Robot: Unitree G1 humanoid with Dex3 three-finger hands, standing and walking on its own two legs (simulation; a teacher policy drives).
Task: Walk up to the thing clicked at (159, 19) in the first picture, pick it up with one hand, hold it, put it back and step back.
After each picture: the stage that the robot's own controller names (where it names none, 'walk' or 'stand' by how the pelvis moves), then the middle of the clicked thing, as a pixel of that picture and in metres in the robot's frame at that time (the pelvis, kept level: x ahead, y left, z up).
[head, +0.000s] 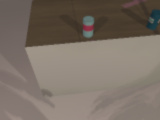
stand; (154, 19) +0.92 -0.48 -0.10
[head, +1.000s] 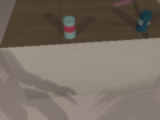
walk; (143, 21) +0.84 -0.35 -0.06
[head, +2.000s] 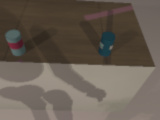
walk; (106, 44) +0.63 -0.07 -0.07
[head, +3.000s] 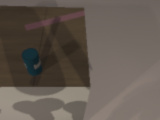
stand; (32, 62) +0.48 +0.24 -0.07
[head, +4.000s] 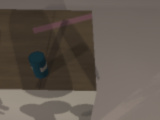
stand; (39, 65) +0.48 +0.20 -0.07
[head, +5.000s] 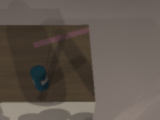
stand; (40, 78) +0.47 +0.20 -0.10
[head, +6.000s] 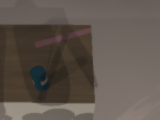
stand; (40, 79) +0.46 +0.21 -0.10
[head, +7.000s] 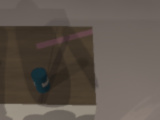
stand; (41, 80) +0.46 +0.20 -0.10
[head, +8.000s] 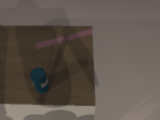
stand; (40, 80) +0.45 +0.21 -0.10
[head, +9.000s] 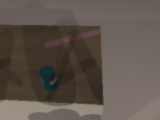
rise first; (49, 78) +0.46 +0.19 -0.09
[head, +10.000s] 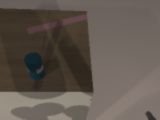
go down; (35, 66) +0.49 +0.17 -0.07
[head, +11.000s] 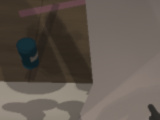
go down; (28, 54) +0.49 +0.17 -0.02
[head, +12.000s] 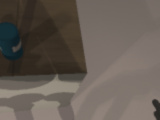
close in; (9, 42) +0.48 +0.18 +0.00
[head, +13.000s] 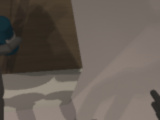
close; (4, 37) +0.51 +0.18 +0.02
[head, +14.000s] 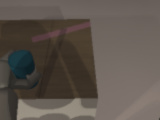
lift; (25, 71) +0.36 +0.18 +0.12
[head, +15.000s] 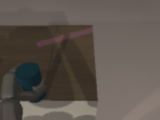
hold; (32, 83) +0.32 +0.17 +0.10
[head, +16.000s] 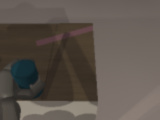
hold; (28, 80) +0.32 +0.17 +0.11
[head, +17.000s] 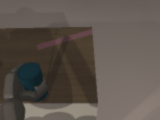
hold; (33, 82) +0.32 +0.16 +0.10
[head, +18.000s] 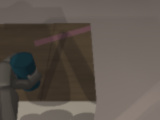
crouch; (26, 72) +0.36 +0.18 +0.10
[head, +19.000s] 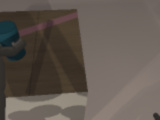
lower; (10, 41) +0.47 +0.20 +0.11
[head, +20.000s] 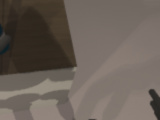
lower; out of the picture +0.51 +0.19 +0.03
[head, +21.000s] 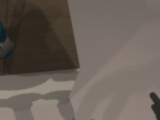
lower; out of the picture +0.50 +0.19 +0.01
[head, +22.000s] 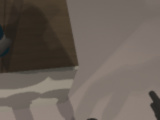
lower; out of the picture +0.51 +0.20 +0.02
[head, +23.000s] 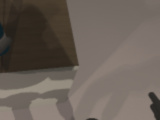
lower; out of the picture +0.51 +0.19 +0.02
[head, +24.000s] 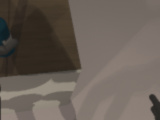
open; out of the picture +0.50 +0.19 +0.02
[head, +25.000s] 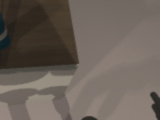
rise; out of the picture +0.51 +0.19 +0.02
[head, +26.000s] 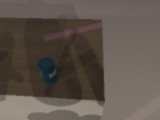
sink last; (48, 71) +0.47 +0.18 -0.05
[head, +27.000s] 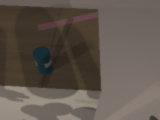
stand; (43, 61) +0.49 +0.18 -0.04
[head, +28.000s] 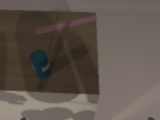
stand; (41, 65) +0.48 +0.19 -0.04
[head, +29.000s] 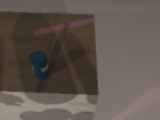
stand; (40, 65) +0.48 +0.19 -0.03
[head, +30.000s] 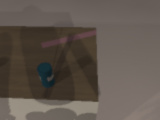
stand; (46, 75) +0.50 +0.19 -0.09
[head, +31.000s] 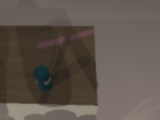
stand; (43, 78) +0.46 +0.20 -0.10
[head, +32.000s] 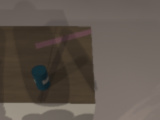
stand; (41, 78) +0.47 +0.20 -0.10
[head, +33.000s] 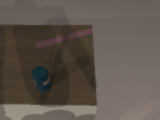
walk; (41, 79) +0.46 +0.20 -0.10
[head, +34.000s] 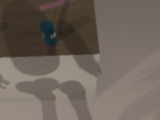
walk; (49, 33) +0.66 +0.19 -0.08
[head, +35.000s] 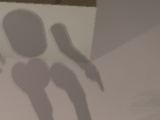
walk; out of the picture +1.02 +0.16 -0.06
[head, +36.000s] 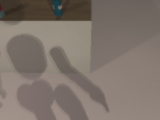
stand; (57, 6) +1.10 +0.21 -0.08
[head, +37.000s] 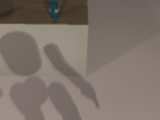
stand; (53, 10) +1.08 +0.19 -0.10
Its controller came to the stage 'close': yes
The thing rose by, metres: 0.20
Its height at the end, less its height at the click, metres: +0.00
